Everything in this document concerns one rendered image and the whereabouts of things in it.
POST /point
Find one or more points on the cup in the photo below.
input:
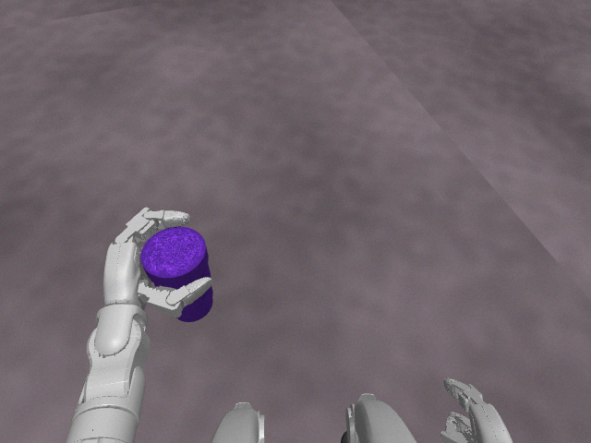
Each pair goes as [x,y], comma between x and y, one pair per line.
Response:
[175,257]

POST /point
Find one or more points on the right robot hand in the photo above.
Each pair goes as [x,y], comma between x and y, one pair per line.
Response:
[485,424]

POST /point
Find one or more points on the left robot arm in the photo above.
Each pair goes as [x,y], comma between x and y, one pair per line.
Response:
[110,402]

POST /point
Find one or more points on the left robot hand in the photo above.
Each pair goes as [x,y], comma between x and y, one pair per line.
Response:
[126,281]

